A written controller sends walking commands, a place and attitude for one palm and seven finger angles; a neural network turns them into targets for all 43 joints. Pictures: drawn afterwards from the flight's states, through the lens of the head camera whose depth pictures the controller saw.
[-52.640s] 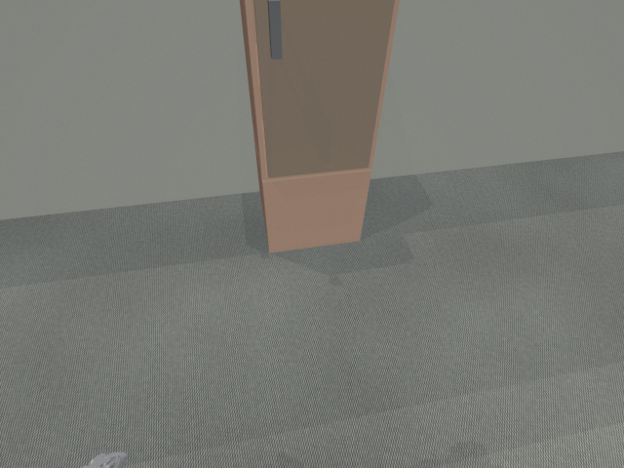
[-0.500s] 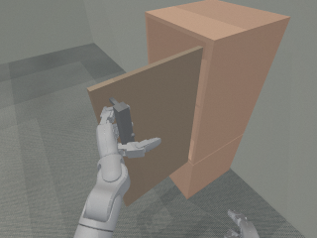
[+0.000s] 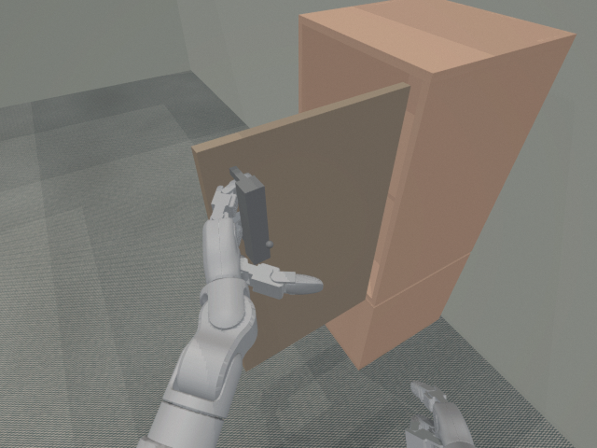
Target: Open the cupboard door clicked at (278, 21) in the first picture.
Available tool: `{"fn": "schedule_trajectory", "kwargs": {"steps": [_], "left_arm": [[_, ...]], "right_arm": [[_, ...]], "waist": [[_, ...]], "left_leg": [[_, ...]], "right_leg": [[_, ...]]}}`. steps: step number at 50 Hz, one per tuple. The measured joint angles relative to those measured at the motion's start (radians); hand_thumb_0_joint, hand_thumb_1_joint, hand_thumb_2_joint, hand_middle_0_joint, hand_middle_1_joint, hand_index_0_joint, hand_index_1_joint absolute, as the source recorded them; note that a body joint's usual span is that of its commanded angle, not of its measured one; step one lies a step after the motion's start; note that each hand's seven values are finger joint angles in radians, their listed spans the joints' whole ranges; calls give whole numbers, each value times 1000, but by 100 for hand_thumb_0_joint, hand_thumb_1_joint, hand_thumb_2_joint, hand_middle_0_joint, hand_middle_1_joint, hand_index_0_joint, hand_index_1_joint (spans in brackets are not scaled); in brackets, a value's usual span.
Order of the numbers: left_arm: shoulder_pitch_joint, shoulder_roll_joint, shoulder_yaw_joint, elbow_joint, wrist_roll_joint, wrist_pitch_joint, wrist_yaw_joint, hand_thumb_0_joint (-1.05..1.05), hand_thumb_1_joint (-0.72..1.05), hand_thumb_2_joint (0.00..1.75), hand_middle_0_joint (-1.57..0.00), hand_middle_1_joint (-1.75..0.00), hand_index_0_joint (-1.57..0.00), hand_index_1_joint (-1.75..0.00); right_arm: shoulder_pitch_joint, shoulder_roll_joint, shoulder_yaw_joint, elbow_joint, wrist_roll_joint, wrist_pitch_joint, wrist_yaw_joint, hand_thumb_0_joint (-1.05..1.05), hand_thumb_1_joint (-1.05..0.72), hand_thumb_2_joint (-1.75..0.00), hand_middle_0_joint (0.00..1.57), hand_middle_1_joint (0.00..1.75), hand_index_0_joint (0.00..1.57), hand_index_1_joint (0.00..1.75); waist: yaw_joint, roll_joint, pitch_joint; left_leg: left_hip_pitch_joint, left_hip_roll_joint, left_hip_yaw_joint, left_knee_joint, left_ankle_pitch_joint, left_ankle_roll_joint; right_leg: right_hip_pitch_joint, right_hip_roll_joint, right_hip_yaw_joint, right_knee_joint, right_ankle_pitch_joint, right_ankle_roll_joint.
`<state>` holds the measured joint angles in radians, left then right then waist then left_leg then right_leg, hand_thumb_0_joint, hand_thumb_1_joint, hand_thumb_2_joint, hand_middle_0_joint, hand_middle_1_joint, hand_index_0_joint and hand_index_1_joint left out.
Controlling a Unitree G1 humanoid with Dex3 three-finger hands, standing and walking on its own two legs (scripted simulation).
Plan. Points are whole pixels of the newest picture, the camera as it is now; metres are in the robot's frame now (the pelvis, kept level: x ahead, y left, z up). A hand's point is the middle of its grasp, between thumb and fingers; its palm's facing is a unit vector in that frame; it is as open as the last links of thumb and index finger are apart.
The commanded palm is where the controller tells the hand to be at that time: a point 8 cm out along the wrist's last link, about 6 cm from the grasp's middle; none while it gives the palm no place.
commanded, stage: slide the hand sideways off the handle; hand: left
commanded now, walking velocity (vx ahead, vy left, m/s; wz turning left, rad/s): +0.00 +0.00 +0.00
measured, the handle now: (247, 214) +0.38 +0.12 +0.14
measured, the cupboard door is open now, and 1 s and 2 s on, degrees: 92 95 95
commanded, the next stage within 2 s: draw the hand back to the body in 1.14 s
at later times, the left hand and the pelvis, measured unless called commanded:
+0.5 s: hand (254, 277) +0.27 +0.09 +0.14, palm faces -0.08 -1.00 -0.03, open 16.5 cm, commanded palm +0.24 +0.15 +0.14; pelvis +0.01 +0.00 +0.00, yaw -2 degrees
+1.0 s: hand (211, 299) +0.24 +0.14 +0.13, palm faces +0.01 -1.00 -0.08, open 16.3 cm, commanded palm +0.20 +0.19 +0.14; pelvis +0.03 -0.03 +0.00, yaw -1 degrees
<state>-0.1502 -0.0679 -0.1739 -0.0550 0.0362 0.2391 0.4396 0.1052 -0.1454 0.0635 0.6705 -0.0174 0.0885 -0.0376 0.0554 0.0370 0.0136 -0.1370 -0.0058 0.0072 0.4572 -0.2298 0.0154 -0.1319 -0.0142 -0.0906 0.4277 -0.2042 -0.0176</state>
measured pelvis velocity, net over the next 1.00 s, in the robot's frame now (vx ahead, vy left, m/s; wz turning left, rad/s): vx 0.03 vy -0.03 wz -0.01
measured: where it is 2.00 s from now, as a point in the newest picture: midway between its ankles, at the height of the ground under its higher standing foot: outside the picture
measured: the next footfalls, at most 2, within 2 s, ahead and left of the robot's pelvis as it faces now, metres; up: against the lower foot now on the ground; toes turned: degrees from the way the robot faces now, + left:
none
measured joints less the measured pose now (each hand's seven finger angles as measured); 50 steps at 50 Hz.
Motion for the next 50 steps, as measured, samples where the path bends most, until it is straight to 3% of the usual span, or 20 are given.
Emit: {"fn": "schedule_trajectory", "kwargs": {"steps": [3, 6, 9, 13, 18, 22, 29, 39, 45, 50], "left_arm": [[15, 84, 10, 4, -14, -43, -186, -1, -50, 30, -24, -50, -18, -45], [12, 158, 22, 18, -76, -69, -349, -1, -50, 30, -21, -43, -12, -39], [6, 180, 44, 21, -152, -57, -436, -1, -50, 30, -18, -38, -9, -35], [33, 157, 66, -12, -185, -37, -436, -1, -50, 30, -13, -34, -10, -32], [111, 137, 60, -96, -157, -31, -401, -1, -50, 30, -10, -31, -11, -30], [178, 159, 59, -163, -142, -24, -402, -1, -50, 30, -12, -31, -10, -29], [285, 215, 117, -242, -181, -7, -440, -1, -50, 30, -15, -30, -13, -29], [440, 241, 176, -357, -215, -63, -515, -1, -50, 30, -16, -30, -15, -30], [476, 277, 243, -339, -247, -69, -559, -1, -50, 30, -15, -30, -15, -30], [503, 299, 306, -332, -286, -111, -602, -1, -50, 30, -15, -30, -15, -30]], "right_arm": [[28, -9, 7, -26, 11, 8, -12, 1, -90, -90, 20, 30, 21, 30], [54, -27, 15, -43, 29, -5, -24, 1, -90, -90, 20, 30, 21, 30], [63, -44, 20, -45, 42, -30, -31, 1, -90, -90, 20, 30, 21, 30], [63, -52, 19, -54, 48, -56, -19, 2, -90, -90, 20, 30, 20, 30], [62, -45, 17, -83, 45, -59, 6, 2, -90, -90, 20, 30, 20, 30], [59, -40, 21, -104, 42, -49, 12, 2, -90, -90, 20, 30, 20, 30], [57, -43, 27, -114, 44, -49, -3, 2, -90, -90, 20, 30, 20, 30], [78, -66, 12, -117, 47, -109, -12, 2, -90, -90, 20, 30, 20, 30], [84, -75, 7, -112, 49, -140, -26, 2, -90, -90, 20, 30, 20, 30], [97, -83, 2, -104, 51, -180, -32, 2, -90, -90, 20, 30, 20, 30]], "waist": [[9, -6, 0], [6, -2, -2], [2, 0, -5], [-6, -2, -15], [-13, -11, -24], [-16, -10, -27], [-13, -4, -23], [-5, 17, -39], [-6, 23, -39], [-6, 27, -42]], "left_leg": [[5, -9, 2, -6, 4, 5], [6, -16, -2, 3, 1, 9], [2, -21, -2, 15, -4, 12], [-9, -22, 8, 25, -10, 15], [-14, -15, 23, 29, -17, 12], [-10, -5, 32, 28, -24, 8], [0, 12, 27, 23, -33, -4], [-6, 25, 6, 33, -53, -20], [-9, 36, -4, 45, -64, -31], [-14, 43, -9, 54, -72, -38]], "right_leg": [[-3, -10, 2, 13, -7, 3], [0, -17, -2, 24, -13, 7], [-4, -22, -2, 36, -18, 11], [-21, -24, 9, 52, -23, 14], [-36, -17, 25, 61, -27, 13], [-35, -7, 33, 58, -29, 8], [-20, 11, 29, 40, -33, -3], [-18, 23, 8, 48, -59, -17], [-17, 34, -1, 55, -70, -28], [-20, 41, -7, 60, -77, -34]]}}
